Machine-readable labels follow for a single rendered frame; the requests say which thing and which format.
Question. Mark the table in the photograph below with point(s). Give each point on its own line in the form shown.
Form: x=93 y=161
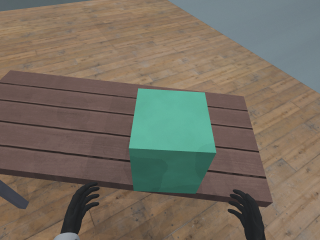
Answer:
x=78 y=130

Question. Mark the right robot hand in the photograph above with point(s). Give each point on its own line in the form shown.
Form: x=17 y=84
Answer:
x=251 y=218

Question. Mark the carton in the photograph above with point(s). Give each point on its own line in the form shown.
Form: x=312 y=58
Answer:
x=171 y=145

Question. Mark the left robot hand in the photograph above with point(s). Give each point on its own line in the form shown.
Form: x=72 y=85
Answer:
x=78 y=208

